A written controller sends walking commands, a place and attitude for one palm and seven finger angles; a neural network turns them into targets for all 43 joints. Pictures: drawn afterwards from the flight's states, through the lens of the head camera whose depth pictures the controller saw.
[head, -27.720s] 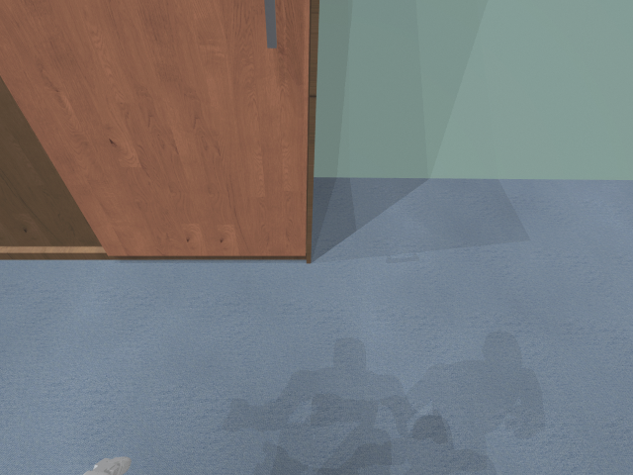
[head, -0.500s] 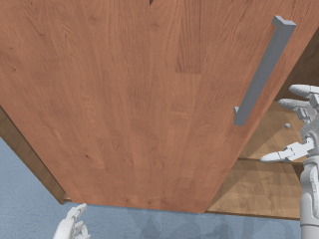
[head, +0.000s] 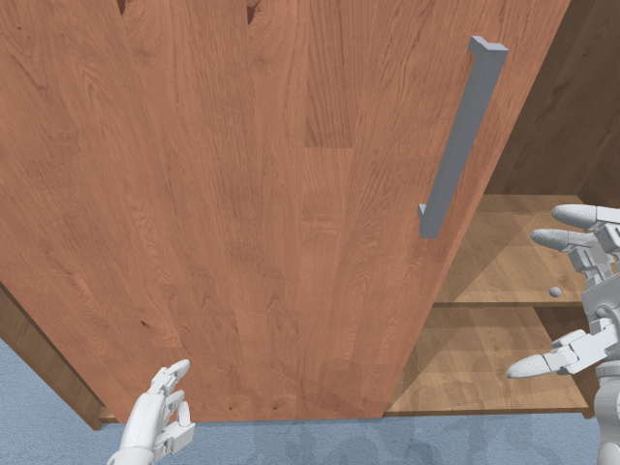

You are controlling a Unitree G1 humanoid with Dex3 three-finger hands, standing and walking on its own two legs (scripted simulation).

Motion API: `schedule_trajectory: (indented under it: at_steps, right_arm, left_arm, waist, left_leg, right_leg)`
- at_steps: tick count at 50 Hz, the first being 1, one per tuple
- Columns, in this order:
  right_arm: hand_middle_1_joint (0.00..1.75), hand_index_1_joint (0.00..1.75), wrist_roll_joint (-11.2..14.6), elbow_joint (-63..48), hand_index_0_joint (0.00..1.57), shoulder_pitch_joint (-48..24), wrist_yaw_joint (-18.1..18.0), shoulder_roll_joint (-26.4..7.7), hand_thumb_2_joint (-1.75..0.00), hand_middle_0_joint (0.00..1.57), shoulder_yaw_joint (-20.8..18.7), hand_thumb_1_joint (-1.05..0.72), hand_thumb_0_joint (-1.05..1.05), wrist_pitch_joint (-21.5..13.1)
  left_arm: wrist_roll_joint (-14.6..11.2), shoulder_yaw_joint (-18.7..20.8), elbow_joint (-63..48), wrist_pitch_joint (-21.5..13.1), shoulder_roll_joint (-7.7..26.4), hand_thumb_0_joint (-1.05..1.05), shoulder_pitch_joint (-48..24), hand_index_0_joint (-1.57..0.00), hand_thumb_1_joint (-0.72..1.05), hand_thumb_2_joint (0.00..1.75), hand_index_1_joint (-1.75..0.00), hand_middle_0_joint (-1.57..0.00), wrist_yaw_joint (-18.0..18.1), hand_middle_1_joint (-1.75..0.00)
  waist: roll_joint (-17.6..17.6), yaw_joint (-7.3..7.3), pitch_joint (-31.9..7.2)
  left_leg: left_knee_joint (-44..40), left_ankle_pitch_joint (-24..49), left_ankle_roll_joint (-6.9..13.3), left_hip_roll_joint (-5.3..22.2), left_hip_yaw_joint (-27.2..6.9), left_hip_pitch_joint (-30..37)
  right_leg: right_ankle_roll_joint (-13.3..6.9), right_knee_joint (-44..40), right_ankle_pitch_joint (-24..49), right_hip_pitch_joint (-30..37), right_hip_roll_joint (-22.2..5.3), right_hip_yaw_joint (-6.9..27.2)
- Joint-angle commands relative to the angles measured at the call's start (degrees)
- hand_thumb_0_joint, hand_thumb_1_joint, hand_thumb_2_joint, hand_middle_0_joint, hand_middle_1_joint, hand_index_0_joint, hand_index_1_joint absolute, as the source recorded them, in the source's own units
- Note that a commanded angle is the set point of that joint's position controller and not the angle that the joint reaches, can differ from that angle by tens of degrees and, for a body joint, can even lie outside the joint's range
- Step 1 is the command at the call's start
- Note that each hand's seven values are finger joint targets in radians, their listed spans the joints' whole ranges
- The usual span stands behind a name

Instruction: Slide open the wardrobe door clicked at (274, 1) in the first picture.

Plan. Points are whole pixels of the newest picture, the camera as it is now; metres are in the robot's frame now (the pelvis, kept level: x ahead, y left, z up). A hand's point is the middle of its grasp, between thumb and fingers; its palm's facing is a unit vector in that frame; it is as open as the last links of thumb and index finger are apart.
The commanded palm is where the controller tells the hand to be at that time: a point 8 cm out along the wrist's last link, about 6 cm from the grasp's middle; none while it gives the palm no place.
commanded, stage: draw the hand back to the body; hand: right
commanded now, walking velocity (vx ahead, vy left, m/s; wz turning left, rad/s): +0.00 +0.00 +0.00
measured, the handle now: (449, 149) +0.42 -0.17 +0.24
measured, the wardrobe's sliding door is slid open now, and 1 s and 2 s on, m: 0.68 0.68 0.68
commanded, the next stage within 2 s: step back with the hand held close in 1.58 s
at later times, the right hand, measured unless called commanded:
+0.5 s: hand (574, 334) +0.20 -0.24 +0.18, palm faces +0.10 +0.99 -0.07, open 14.6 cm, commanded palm +0.17 -0.28 +0.19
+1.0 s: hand (590, 327) +0.21 -0.26 +0.18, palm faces +0.42 +0.84 -0.35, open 10.8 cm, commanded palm +0.16 -0.30 +0.19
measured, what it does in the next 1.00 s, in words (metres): stands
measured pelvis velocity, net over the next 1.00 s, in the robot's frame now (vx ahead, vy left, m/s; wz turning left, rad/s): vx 0.01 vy -0.01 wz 0.02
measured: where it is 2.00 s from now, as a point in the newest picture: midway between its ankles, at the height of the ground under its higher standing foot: outside the picture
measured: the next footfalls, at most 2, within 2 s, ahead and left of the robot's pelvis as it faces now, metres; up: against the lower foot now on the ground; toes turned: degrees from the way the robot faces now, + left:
none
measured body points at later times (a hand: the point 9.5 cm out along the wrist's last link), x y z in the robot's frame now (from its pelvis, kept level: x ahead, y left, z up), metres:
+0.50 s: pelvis -0.01 +0.00 +0.00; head -0.07 +0.02 +0.45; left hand +0.20 +0.23 -0.04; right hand +0.19 -0.29 +0.19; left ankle +0.00 +0.11 -0.73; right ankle +0.02 -0.11 -0.73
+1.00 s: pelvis +0.01 -0.01 +0.01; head -0.02 +0.00 +0.46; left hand +0.18 +0.21 -0.07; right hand +0.18 -0.31 +0.20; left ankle +0.00 +0.11 -0.73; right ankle +0.02 -0.11 -0.73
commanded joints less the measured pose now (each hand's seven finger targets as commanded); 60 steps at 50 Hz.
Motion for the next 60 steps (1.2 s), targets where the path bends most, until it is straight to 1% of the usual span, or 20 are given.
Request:
schedule_trajectory:
  at_steps: [1,2,3,4,7,9,12,14,16,18,24,25,26,27,28,29,32,34,44,60]
  right_arm:
    - [1.15,1.15,2.8,-4.7,0.25,-10.2,1.6,-12.4,-0.20,0.25,-3.9,0.55,0.00,4.7]
    - [1.15,1.15,3.6,-10.8,0.25,-13.9,3.2,-13.2,-0.20,0.25,-3.8,0.55,0.00,7.9]
    - [1.15,1.15,3.8,-12.6,0.25,-16.4,4.1,-15.0,-0.20,0.25,-4.8,0.55,0.00,10.7]
    - [1.15,1.15,4.4,-12.4,0.25,-14.7,4.7,-16.6,-0.20,0.25,-6.8,0.55,0.00,13.6]
    - [1.15,1.15,7.3,-14.9,0.25,-14.1,7.8,-17.2,-0.20,0.25,-8.4,0.55,0.00,20.9]
    - [1.15,1.15,8.8,-17.7,0.25,-11.7,7.7,-18.0,-0.20,0.25,-11.7,0.55,0.00,21.5]
    - [1.15,1.15,9.5,-15.9,0.25,-7.8,7.2,-14.7,-0.20,0.25,-10.6,0.55,0.00,20.9]
    - [1.15,1.15,9.3,-13.6,0.25,-4.8,6.8,-14.7,-0.20,0.25,-11.4,0.55,0.00,21.6]
    - [1.15,1.15,8.4,-12.9,0.25,-6.4,6.7,-14.9,-0.20,0.25,-10.6,0.55,0.00,22.4]
    - [1.15,1.15,7.7,-14.6,0.25,-8.6,7.0,-14.7,-0.20,0.25,-9.0,0.55,0.00,22.8]
    - [1.07,1.07,6.8,-18.5,0.25,-12.6,6.7,-18.4,-0.27,0.25,-10.7,0.41,0.00,19.6]
    - [1.04,1.04,6.8,-18.0,0.24,-12.4,6.9,-17.3,-0.29,0.24,-9.7,0.37,0.00,19.2]
    - [1.02,1.02,-3.1,-24.1,0.24,-14.7,-4.6,-21.1,-0.31,0.24,-10.7,0.33,0.00,12.2]
    - [1.00,1.00,-3.6,-15.6,0.24,-7.3,-9.0,-14.7,-0.32,0.24,-7.9,0.30,0.00,10.2]
    - [0.98,0.98,-4.9,-14.4,0.24,-3.4,-11.3,-12.6,-0.34,0.24,-6.0,0.26,0.00,8.1]
    - [0.96,0.96,-5.8,-15.6,0.24,-1.1,-12.8,-13.0,-0.36,0.24,-6.3,0.22,0.00,6.3]
    - [0.89,0.89,-8.0,-19.4,0.24,0.3,-15.2,-12.2,-0.41,0.24,-4.6,0.12,0.00,2.3]
    - [0.85,0.85,-9.0,-19.3,0.23,2.0,-16.4,-13.0,-0.44,0.23,-5.2,0.04,0.00,0.8]
    - [0.64,0.64,-10.7,-21.3,0.22,8.8,-17.4,-12.4,-0.62,0.22,-5.8,-0.32,0.00,-0.7]
    - [0.30,0.30,-10.7,-23.2,0.20,14.2,-17.1,-12.1,-0.90,0.20,-7.1,-0.90,0.00,1.2]
  left_arm:
    - [-1.6,2.5,-8.0,-3.0,7.7,0.00,-6.9,-0.20,0.90,0.90,-0.30,-0.20,1.5,-0.30]
    - [-2.4,2.1,-9.4,-2.8,7.3,0.00,-8.4,-0.20,0.90,0.90,-0.30,-0.20,2.0,-0.30]
    - [-2.4,1.9,-9.8,-3.0,7.3,0.00,-9.2,-0.20,0.90,0.90,-0.30,-0.20,2.7,-0.30]
    - [-2.5,1.7,-9.9,-3.1,7.4,0.00,-9.8,-0.20,0.90,0.90,-0.30,-0.20,3.0,-0.30]
    - [-3.2,1.0,-10.8,-3.8,7.4,0.00,-10.8,-0.20,0.90,0.90,-0.30,-0.20,3.1,-0.30]
    - [-2.9,0.8,-11.2,-4.6,7.2,0.00,-11.2,-0.20,0.90,0.90,-0.30,-0.20,2.7,-0.30]
    - [-2.8,1.2,-10.4,-5.0,7.5,0.00,-9.8,-0.20,0.90,0.90,-0.30,-0.20,1.8,-0.30]
    - [-3.0,1.5,-10.2,-4.8,7.8,0.00,-9.8,-0.20,0.90,0.90,-0.30,-0.20,1.5,-0.30]
    - [-3.2,1.8,-10.0,-4.2,8.2,0.00,-9.3,-0.20,0.90,0.90,-0.30,-0.20,1.6,-0.30]
    - [-3.3,1.8,-10.5,-4.3,8.1,0.00,-9.8,-0.20,0.90,0.90,-0.30,-0.20,1.9,-0.30]
    - [-3.0,1.5,-10.3,-5.5,8.2,0.00,-10.1,-0.20,0.90,0.90,-0.30,-0.20,2.8,-0.30]
    - [-3.0,1.4,-10.2,-5.7,8.2,0.00,-9.7,-0.20,0.90,0.90,-0.30,-0.20,2.9,-0.30]
    - [-0.3,2.4,-10.4,-5.9,6.5,0.00,-11.4,-0.20,0.90,0.90,-0.30,-0.20,1.9,-0.30]
    - [0.1,2.3,-8.8,-5.9,6.5,0.00,-10.5,-0.20,0.90,0.90,-0.30,-0.20,1.8,-0.30]
    - [0.1,2.6,-8.3,-5.2,6.2,0.00,-9.5,-0.20,0.90,0.90,-0.30,-0.20,1.4,-0.30]
    - [0.3,3.2,-8.0,-4.7,6.7,0.00,-9.2,-0.20,0.90,0.90,-0.30,-0.20,1.1,-0.30]
    - [0.7,3.6,-7.9,-3.7,6.3,0.00,-8.6,-0.20,0.90,0.90,-0.30,-0.20,0.6,-0.30]
    - [1.2,3.8,-7.3,-3.6,6.5,0.00,-8.2,-0.20,0.90,0.90,-0.30,-0.20,0.6,-0.30]
    - [1.8,4.5,-7.0,-1.3,6.4,0.00,-8.4,-0.20,0.90,0.90,-0.30,-0.20,0.5,-0.30]
    - [2.1,4.6,-8.1,2.0,5.9,0.00,-7.5,-0.20,0.90,0.90,-0.30,-0.20,0.2,-0.30]
  waist:
    - [-1.6,1.07,-6.2]
    - [-3.7,0.78,-6.9]
    - [-3.2,0.82,-7.6]
    - [-2.6,0.12,-8.1]
    - [-2.2,0.06,-8.8]
    - [-1.7,-0.71,-8.9]
    - [0.8,0.21,-5.7]
    - [0.7,-0.25,-3.3]
    - [1.8,0.64,-1.8]
    - [-1.5,0.98,-0.8]
    - [-4.0,1.01,-2.1]
    - [-4.7,1.25,-2.0]
    - [-4.9,-0.38,4.9]
    - [-1.4,0.85,7.7]
    - [1.7,0.92,7.5]
    - [2.1,0.42,5.1]
    - [-4.6,0.63,-0.5]
    - [-2.7,0.46,-1.1]
    - [0.1,-0.05,-0.6]
    - [-2.7,0.01,-0.3]
  left_leg:
    - [-7.2,6.4,0.5,-0.8,-1.7,-0.2]
    - [-8.3,6.7,0.3,-0.5,-2.0,1.0]
    - [-8.3,7.8,0.3,-0.4,-1.8,1.9]
    - [-8.4,9.4,0.4,-0.5,-1.9,3.1]
    - [-8.3,12.7,0.3,-0.4,-0.9,4.0]
    - [-8.4,14.2,0.4,-0.6,-1.0,4.7]
    - [-8.5,13.7,-0.1,-0.9,-0.6,2.1]
    - [-9.5,11.2,0.0,-0.9,-1.3,0.9]
    - [-10.0,8.1,-0.3,-0.8,-1.1,-0.1]
    - [-10.8,5.0,-0.3,-0.5,-1.9,-1.5]
    - [-11.8,-0.3,-0.1,-0.5,-2.7,-0.5]
    - [-11.7,-0.3,-0.1,-0.4,-2.3,-0.7]
    - [-15.9,-2.5,0.2,0.3,-4.8,-2.8]
    - [-16.9,-6.3,0.3,1.1,-4.5,-4.5]
    - [-17.0,-7.5,0.0,1.3,-4.3,-4.2]
    - [-17.2,-6.5,0.1,1.3,-4.5,-2.6]
    - [-14.3,-1.6,0.3,1.3,-4.0,1.3]
    - [-13.9,0.7,0.4,1.0,-3.4,3.1]
    - [-13.0,10.4,0.6,0.2,-2.4,6.3]
    - [-13.1,15.4,0.5,-0.2,-2.4,7.9]
  right_leg:
    - [-0.7,-7.7,3.6,4.8,0.3,2.4]
    - [-0.9,-8.1,3.9,5.6,0.6,2.1]
    - [-1.2,-8.2,5.3,6.4,0.7,2.3]
    - [-1.4,-8.1,7.0,6.9,0.6,2.4]
    - [-1.5,-8.4,10.2,8.8,0.8,2.7]
    - [-1.2,-7.7,12.1,9.7,0.9,2.8]
    - [-1.0,-7.6,11.5,9.1,0.7,2.5]
    - [-1.0,-7.7,9.4,8.3,0.5,2.4]
    - [-1.1,-8.3,7.3,7.2,0.5,2.4]
    - [-1.4,-8.4,5.0,7.6,0.7,2.4]
    - [-1.3,-8.4,1.7,8.4,0.9,2.8]
    - [-1.4,-8.7,1.4,8.6,1.0,2.9]
    - [-0.8,-8.7,-0.8,4.3,1.2,2.0]
    - [-0.3,-8.4,-3.5,3.6,0.9,1.6]
    - [-0.6,-8.7,-4.5,4.2,0.5,1.7]
    - [-1.0,-8.9,-3.5,5.4,0.5,1.3]
    - [-1.2,-10.7,-1.3,8.5,0.3,1.0]
    - [-1.3,-11.7,0.1,8.8,0.0,1.4]
    - [-1.2,-13.2,10.4,11.1,-0.5,1.8]
    - [-0.4,-13.3,16.9,11.9,-0.7,1.1]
